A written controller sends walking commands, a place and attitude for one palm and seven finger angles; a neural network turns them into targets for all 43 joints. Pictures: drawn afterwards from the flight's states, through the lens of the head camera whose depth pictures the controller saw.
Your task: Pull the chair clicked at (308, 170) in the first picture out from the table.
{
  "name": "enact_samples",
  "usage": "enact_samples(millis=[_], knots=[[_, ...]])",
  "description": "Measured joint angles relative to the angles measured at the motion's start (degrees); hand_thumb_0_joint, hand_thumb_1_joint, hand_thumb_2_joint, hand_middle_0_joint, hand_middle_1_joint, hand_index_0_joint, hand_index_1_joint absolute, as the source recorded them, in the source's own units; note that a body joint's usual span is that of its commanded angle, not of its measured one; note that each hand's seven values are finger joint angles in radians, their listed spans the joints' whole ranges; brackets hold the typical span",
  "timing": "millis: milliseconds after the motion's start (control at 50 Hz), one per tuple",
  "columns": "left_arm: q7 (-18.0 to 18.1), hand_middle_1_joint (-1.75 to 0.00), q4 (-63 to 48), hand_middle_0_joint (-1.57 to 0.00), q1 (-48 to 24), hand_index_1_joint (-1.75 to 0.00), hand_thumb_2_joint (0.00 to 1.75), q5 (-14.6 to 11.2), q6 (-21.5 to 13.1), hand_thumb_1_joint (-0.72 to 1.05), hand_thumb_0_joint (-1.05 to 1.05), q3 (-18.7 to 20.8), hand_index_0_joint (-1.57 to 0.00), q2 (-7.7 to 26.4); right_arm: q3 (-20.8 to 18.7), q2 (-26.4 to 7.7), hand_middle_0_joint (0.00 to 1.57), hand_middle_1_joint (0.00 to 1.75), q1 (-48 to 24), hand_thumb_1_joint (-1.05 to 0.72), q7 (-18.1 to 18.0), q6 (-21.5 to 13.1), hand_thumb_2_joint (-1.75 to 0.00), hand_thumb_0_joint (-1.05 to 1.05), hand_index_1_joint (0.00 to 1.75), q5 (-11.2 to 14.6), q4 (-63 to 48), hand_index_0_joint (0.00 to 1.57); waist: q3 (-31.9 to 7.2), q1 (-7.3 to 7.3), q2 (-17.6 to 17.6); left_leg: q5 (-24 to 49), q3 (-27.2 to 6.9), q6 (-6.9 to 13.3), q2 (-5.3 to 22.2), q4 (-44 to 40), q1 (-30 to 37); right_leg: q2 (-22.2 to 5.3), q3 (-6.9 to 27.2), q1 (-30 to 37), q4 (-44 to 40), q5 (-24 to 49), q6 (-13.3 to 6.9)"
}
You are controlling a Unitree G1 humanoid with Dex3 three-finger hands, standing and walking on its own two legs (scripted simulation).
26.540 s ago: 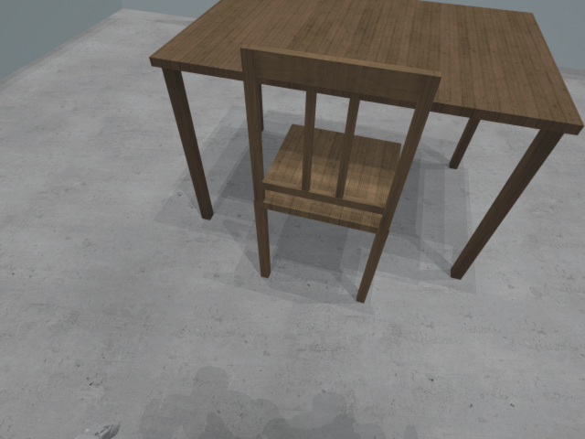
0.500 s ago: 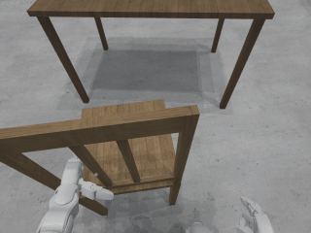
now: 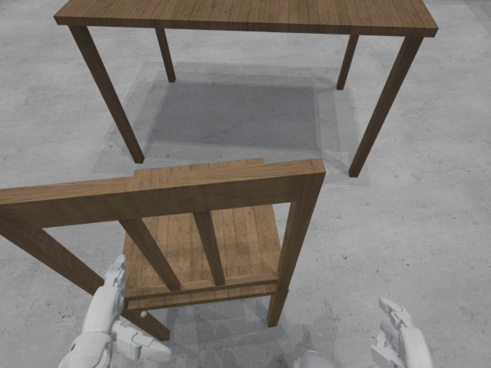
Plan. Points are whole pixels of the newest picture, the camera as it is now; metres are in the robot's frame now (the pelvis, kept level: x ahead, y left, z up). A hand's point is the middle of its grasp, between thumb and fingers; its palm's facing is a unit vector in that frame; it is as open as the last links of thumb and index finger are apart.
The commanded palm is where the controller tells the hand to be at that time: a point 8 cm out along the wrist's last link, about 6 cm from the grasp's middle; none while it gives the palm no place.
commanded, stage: draw the fingers out of the gap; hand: left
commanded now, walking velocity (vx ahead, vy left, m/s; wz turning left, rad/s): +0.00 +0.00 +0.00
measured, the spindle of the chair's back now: (156, 259) +0.30 +0.17 -0.03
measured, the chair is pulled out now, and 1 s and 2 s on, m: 0.56 0.56 0.55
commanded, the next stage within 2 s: draw the hand back to the body in 0.30 s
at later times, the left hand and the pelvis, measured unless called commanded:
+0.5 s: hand (132, 350) +0.16 +0.18 -0.03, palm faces +0.11 -0.98 -0.15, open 17.4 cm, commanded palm +0.13 +0.24 +0.01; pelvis +0.00 +0.00 -0.01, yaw +1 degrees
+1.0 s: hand (74, 323) +0.18 +0.22 +0.08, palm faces +0.13 -0.95 -0.28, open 17.0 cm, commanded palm +0.13 +0.27 +0.10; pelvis +0.00 +0.00 +0.00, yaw +0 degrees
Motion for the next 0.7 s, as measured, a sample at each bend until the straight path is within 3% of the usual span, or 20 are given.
enact_samples(millis=[260, 440, 540, 700], knots=[[1.15, 0.00, -7.31, -0.01, 9.39, 0.00, 0.20, 0.54, 1.84, -0.53, -0.01, -0.49, -0.01, -0.46, 0.26, 1.80, 0.21, 0.30, -0.16, -0.90, -0.16, 0.21, -0.90, 0.01, 0.30, 0.15, -1.68, 0.20, -1.36, 0.40, -0.06, -1.02, -0.27, 0.08, 0.01, 1.83, -0.77, -0.07, -0.12, -0.57, 1.51, -0.85, 0.10], [0.60, 0.00, -12.10, -0.01, 15.07, 0.00, 0.20, 0.64, 0.53, -0.53, -0.01, -1.21, 0.00, -0.23, -0.47, 1.78, 0.21, 0.30, -0.45, -0.90, -1.06, -1.03, -0.90, 0.01, 0.30, 0.19, -1.73, 0.20, -1.48, 0.77, 0.04, -1.93, -1.14, -0.01, 0.04, 3.85, -2.31, -0.18, -0.83, -1.56, 2.99, -1.67, 0.02], [-2.29, 0.00, -15.83, -0.01, 16.42, 0.00, 0.20, -4.82, -7.38, -0.53, -0.01, 0.63, -0.01, -0.71, -0.70, 2.23, 0.21, 0.30, -0.57, -0.90, -1.23, -3.39, -0.90, 0.01, 0.30, 0.58, -0.61, 0.20, -1.33, 1.19, -0.59, -2.72, -1.47, -0.24, 0.30, 5.80, -3.87, 0.00, -1.01, -2.99, 4.64, -2.27, -0.19], [-9.42, 0.00, -18.42, 0.00, 15.21, 0.00, 0.20, -8.69, -20.81, -0.53, -0.01, 6.05, 0.00, 1.07, -1.39, 3.33, 0.20, 0.30, -1.54, -0.90, 0.55, -4.47, -0.90, 0.01, 0.30, 1.65, 2.23, 0.20, -1.61, 0.96, -0.10, -3.66, -1.66, -0.50, 0.75, 7.90, -4.87, 0.38, -1.07, -3.96, 6.35, -2.88, -0.42]])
